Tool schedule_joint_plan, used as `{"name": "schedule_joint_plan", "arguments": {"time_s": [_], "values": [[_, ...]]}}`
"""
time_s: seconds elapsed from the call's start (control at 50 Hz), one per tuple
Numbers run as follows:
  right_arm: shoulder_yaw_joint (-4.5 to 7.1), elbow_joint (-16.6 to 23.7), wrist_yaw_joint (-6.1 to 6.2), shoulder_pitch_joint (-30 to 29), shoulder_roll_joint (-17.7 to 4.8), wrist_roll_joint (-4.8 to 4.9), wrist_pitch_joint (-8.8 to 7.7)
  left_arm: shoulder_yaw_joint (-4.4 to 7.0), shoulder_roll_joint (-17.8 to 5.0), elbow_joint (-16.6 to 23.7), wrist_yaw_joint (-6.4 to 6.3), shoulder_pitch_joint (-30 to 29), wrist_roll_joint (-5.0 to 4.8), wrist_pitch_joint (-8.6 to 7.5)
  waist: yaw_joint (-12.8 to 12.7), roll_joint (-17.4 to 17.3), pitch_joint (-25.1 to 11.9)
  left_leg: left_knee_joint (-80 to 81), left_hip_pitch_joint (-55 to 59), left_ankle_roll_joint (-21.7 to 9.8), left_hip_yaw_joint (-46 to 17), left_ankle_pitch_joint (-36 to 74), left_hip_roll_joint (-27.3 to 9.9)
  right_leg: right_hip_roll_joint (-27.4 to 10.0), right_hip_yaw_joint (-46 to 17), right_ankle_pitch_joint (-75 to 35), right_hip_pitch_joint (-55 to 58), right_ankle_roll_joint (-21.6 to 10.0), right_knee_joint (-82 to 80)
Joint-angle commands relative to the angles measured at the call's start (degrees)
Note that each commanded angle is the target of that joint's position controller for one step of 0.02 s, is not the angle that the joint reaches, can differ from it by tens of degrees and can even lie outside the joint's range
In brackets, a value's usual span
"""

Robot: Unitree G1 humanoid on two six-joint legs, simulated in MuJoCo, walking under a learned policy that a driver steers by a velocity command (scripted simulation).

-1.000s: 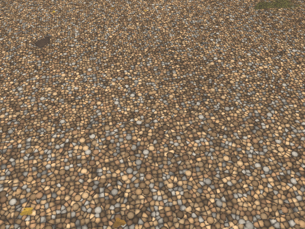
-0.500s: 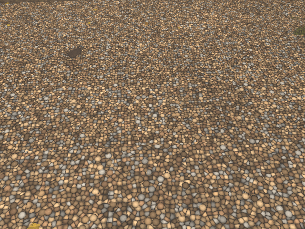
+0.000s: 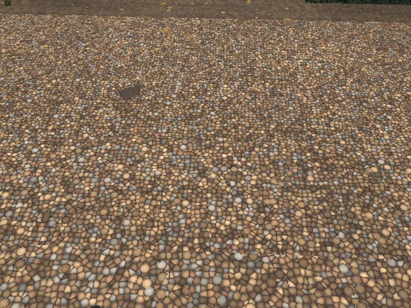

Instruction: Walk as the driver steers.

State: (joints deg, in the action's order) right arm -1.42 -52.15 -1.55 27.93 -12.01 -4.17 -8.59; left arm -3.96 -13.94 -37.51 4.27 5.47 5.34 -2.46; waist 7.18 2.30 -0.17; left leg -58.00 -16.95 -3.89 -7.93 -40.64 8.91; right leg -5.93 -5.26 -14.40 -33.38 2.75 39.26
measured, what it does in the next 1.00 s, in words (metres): goes down: right foot 0.17 m lower, then left foot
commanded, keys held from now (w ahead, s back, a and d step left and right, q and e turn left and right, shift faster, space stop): w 0.02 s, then no key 0.32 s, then w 0.10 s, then w+e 0.56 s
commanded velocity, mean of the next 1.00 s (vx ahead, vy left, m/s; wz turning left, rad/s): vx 0.34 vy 0.00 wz -0.11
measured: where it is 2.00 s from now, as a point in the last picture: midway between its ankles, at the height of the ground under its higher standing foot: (238, 197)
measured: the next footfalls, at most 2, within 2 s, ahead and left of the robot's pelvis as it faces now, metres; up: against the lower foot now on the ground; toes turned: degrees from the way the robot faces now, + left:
right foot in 0.08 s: +0.19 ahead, -0.16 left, -0.17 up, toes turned -2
left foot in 0.44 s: +0.31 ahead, +0.07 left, -0.17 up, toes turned +6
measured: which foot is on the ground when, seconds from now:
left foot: down 0.00-0.10, up 0.12-0.42, down 0.44-1.00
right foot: up 0.00-0.06, down 0.08-0.52, up 0.54-1.00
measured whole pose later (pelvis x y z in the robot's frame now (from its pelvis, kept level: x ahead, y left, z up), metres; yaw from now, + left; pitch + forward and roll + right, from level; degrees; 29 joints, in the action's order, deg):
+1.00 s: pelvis +0.42 -0.08 -0.11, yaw -10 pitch +0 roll +1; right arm -0.3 -60.5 -1.3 31.3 -9.3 -5.5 -5.5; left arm 1.6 -10.9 -49.7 4.7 4.7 3.6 -2.8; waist 5.2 1.0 1.6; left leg -9.1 13.0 3.2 17.0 -20.5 -3.0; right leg -3.1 1.0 5.2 -33.0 -4.6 37.8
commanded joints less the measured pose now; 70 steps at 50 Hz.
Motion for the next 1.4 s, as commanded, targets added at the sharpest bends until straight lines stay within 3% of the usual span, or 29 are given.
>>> {"name": "schedule_joint_plan", "arguments": {"time_s": [0.02, 0.08, 0.1, 0.12, 0.14, 0.16, 0.18, 0.22, 0.28, 0.34, 0.4, 0.46, 0.5, 0.54, 0.58, 0.66, 0.74, 0.88, 1.0, 1.06, 1.08, 1.1, 1.12, 1.14, 1.18, 1.24, 1.32, 1.34, 1.4], "values": [[2.04, 1.88, -1.01, 3.37, -11.23, 1.08, 0.14, 1.13, -5.45, 0.74, 0.65, -0.9, 0.9, 1.11, -1.7, -4.06, 8.59, 8.85, -15.81, -9.22, -16.56, -0.64, -9.38, 1.2, 3.77, -4.2, 17.46, -0.64, -14.52], [0.96, 2.02, -1.75, 2.13, -10.87, 2.47, 2.86, 5.34, -12.7, -7.95, -1.21, 15.42, -1.73, -1.1, -8.36, -0.11, 4.73, -13.83, -8.55, -2.1, -12.5, 20.68, -6.14, -0.82, 7.3, -18.36, 33.08, -4.4, -28.93], [0.08, 1.49, -3.9, 6.46, -7.27, 0.33, 2.94, 6.91, -13.96, -12.38, -0.31, 33.4, -1.62, -2.31, -12.76, 5.45, -9.49, -33.92, -22.94, 4.21, -5.99, 22.29, -2.9, -9.3, 1.97, -43.05, 62.02, -15.29, -10.78], [0.1, -0.72, -4.86, 19.15, -2.35, 0.55, 3.46, 7.38, -14.72, -12.38, 1.19, 33.87, -1.31, -1.59, -7.52, 15.58, -24.95, -57.64, -37.65, 7.75, 1.89, -9.43, 0.66, -19.73, -7.54, -60.83, 80.98, -26.87, 2.47], [1.19, 4.2, -4.86, 8.01, -7.82, 1.64, 4.48, 7.49, -14.5, -10.59, 1.18, 32.19, 1.24, -0.48, -12.69, 8.27, -17.87, -66.97, -50.04, 8.68, 3.86, -9.29, -0.44, -19.62, -13.62, -52.8, 74.88, -26.23, -1.39], [1.47, 7.56, -3.75, 0.97, -6.81, 1.74, 4.36, 7.05, -11.85, -8.63, 0.57, 24.94, 1.68, -0.39, -11.2, 2.72, -10.24, -59.43, -52.76, 7.33, 2.34, 0.09, -4.69, -19.51, -10.86, -30.78, 61.47, -22.21, -6.44], [1.29, 9.72, -2.47, -2.68, -6.1, 1.74, 4.47, 6.2, -10.35, -7.4, 0.79, 16.93, -0.41, -0.28, -8.25, 2.48, -4.6, -54.17, -52.55, 7.12, 1.4, 5.2, -8.85, -21.36, -16.22, -2.14, 45.38, -23.53, -13.6], [-0.74, 9.62, -0.77, -5.84, -1.56, 0.3, 4.83, 3.94, -2.47, -6.85, -0.76, 10.19, -0.09, -2.12, -4.04, -2.15, 3.38, -32.2, -37.04, 5.08, -1.29, 21.96, -16.98, -16.88, -8.53, -1.89, 17.93, -23.81, -24.88], [0.12, 6.46, -3.36, -5.11, -2.32, 0.03, 5.72, 3.87, -3.19, -6.12, -2.52, 4.52, -2.77, -4.63, -2.38, -1.66, 1.07, 3.87, -13.24, 7.03, 7.32, 43.95, -17.39, -3.0, 6.52, 6.93, 4.56, -17.03, -26.12], [1.59, 6.49, -4.92, -7.33, -5.32, 1.82, 5.85, 6.04, -10.25, -7.86, -1.15, 5.29, -3.94, -5.42, -1.25, 0.31, -0.48, 11.48, -0.59, 8.08, 8.33, 42.23, -13.39, -5.06, 4.51, -3.17, 3.43, -15.22, -21.14], [3.53, 8.85, -1.69, -13.29, -9.73, -0.17, 4.71, 8.64, -12.97, -11.24, -0.42, 14.12, -3.12, -3.32, -6.75, 1.54, 0.33, 18.77, -9.13, 3.04, 9.03, 32.53, -11.65, -11.29, -2.7, 13.73, 20.62, -19.18, -19.35], [3.91, 13.1, 0.76, -23.7, -9.56, 1.58, 3.0, 7.53, -5.4, -13.52, -3.3, 23.53, -2.38, -3.08, -12.71, -1.02, 0.97, 25.2, -12.94, -4.6, 6.27, 29.96, -12.25, -11.54, -10.21, 33.56, 31.07, -19.13, -16.8], [4.05, 13.03, 0.66, -22.2, -8.56, 3.2, 2.34, 7.32, -4.55, -10.76, -3.61, 18.34, -2.17, -3.46, -8.72, -5.75, -1.87, 32.16, 3.93, -9.92, 0.15, 16.15, -16.04, -1.03, 1.0, 40.62, 17.32, -14.34, -12.16], [5.31, 8.01, 1.49, -1.16, -11.23, 2.18, 2.1, 7.55, -4.66, -7.42, -2.14, 6.3, -2.55, -3.4, 3.32, -12.55, -5.86, 41.95, 32.57, -18.73, -23.35, 18.06, -28.03, 8.23, 7.67, 42.71, -9.18, -7.38, 11.35], [5.86, 3.84, 1.51, 6.22, -11.54, 0.37, 1.87, 7.35, -2.9, -7.9, -1.84, 4.2, -4.12, -4.7, 3.63, -7.51, 0.34, 44.56, 32.19, -16.58, -21.12, 33.03, -32.79, 5.36, -2.47, 41.07, -17.91, -9.21, 24.67], [2.6, 5.54, 1.38, -7.84, -2.72, 0.82, 2.69, 7.77, -1.7, -11.75, -1.61, 9.39, -0.69, -3.23, -5.38, -5.35, 2.0, 50.88, 19.43, -10.87, -0.37, 38.55, -25.57, 1.29, -0.21, 28.56, -6.56, -9.86, 19.74], [2.67, 2.01, 1.65, -4.54, -3.98, -0.86, 2.27, 7.01, 0.61, -11.7, 1.0, 5.17, -2.34, -1.59, -5.23, -5.65, 3.31, 53.24, 18.6, -9.22, 10.13, 46.18, -24.45, 1.0, 2.82, 16.21, -6.95, -7.01, 11.02], [2.16, -4.31, -0.33, 0.43, -4.49, -1.24, 1.79, 6.27, -0.65, -9.34, 0.64, -1.86, -1.95, -0.95, -4.46, -6.15, 6.55, 53.1, 21.16, -8.58, 17.11, 50.07, -26.81, 1.01, 3.47, 11.06, -6.33, -5.93, -0.38], [3.14, -6.01, 1.0, 3.0, -6.62, -1.21, 2.89, 6.68, -1.13, -7.23, 0.15, -7.07, -1.86, -1.5, -4.35, -7.47, 9.36, 48.79, 24.71, -5.92, 22.0, 51.79, -28.2, 3.83, 8.11, 26.34, -1.11, -8.16, -0.6], [4.19, -6.62, 1.23, 2.9, -10.05, -2.21, 3.23, 9.06, -5.2, -10.32, -1.26, 6.09, -3.72, -3.84, -10.85, -6.88, 2.02, 25.69, 15.36, -3.01, 27.76, 74.6, -25.16, 11.77, 12.7, 19.43, 23.88, -11.64, -2.89], [2.54, -6.69, 0.36, 7.06, -4.24, -3.56, 2.64, 10.25, -7.4, -11.91, -2.93, 16.41, -3.03, -4.41, -12.16, -1.07, -9.16, 9.51, -2.98, 1.1, 26.17, 62.25, -21.22, 8.82, 3.02, 15.22, 47.68, -18.12, 2.36], [0.95, -4.39, -2.3, 5.56, -0.98, -4.63, 1.78, 10.53, -10.77, -14.6, -3.82, 28.29, -1.67, -4.0, -15.11, 6.5, -18.72, -5.24, -17.98, 4.68, 20.32, 11.81, -11.67, -1.21, -21.98, 21.22, 64.81, -25.85, -9.75], [2.5, -1.35, -3.94, -6.91, -5.14, -0.46, 1.78, 10.86, -10.59, -18.89, -3.01, 36.78, -0.79, -4.7, -20.61, 1.77, -11.39, -20.48, -30.41, 3.28, 10.33, 5.8, -7.7, -5.61, -31.97, 26.15, 65.1, -24.93, -18.8], [2.63, 0.87, -3.83, -14.01, -5.55, 1.19, 1.26, 11.8, -11.79, -19.14, -2.97, 32.72, -1.83, -5.66, -20.2, -1.04, -1.58, -22.48, -36.53, 1.55, 3.96, 9.88, -11.28, -7.08, -28.74, 28.79, 55.09, -22.41, -20.53], [2.72, 0.69, -1.29, -11.69, -5.85, -0.49, 1.07, 9.09, -3.8, -18.73, -1.78, 23.52, -3.3, -5.84, -13.14, -1.08, 1.77, -21.19, -26.49, -0.15, 1.63, 17.84, -16.05, -6.72, -21.69, 27.19, 32.49, -22.45, -19.84], [1.53, -0.25, -0.56, -7.31, -0.3, -1.16, 3.31, 5.96, 2.53, -15.48, -1.01, 12.23, -2.62, -5.25, -5.1, -1.91, 4.61, -14.4, -17.81, -1.11, 1.3, 26.16, -18.3, -6.16, -14.87, 27.05, 8.74, -21.33, -25.02], [0.44, 1.11, -2.62, -11.07, 0.94, -2.64, 3.98, 5.97, -0.63, -18.36, -3.3, 18.67, 0.5, -5.63, -7.72, -2.02, 2.3, -5.0, -22.74, 0.8, 2.51, 47.76, -18.43, -1.88, -5.89, 21.62, 8.12, -19.02, -18.98], [0.22, 2.11, -3.01, -13.52, 0.75, -3.43, 3.04, 4.91, 1.92, -18.42, -4.52, 19.72, 0.32, -6.33, -9.04, -4.56, 1.79, 3.91, -29.69, 1.17, -0.37, 57.69, -19.15, -1.02, -4.41, 22.22, 15.06, -16.83, -16.75], [0.92, 4.69, -3.51, -23.62, -2.35, -1.19, 2.83, 3.69, 0.92, -21.07, -4.19, 27.79, -0.48, -5.65, -12.47, -0.12, 3.47, 15.07, -19.45, 1.31, 5.98, 75.59, -16.04, 1.81, 0.38, 26.54, 7.33, -13.71, -13.55]]}}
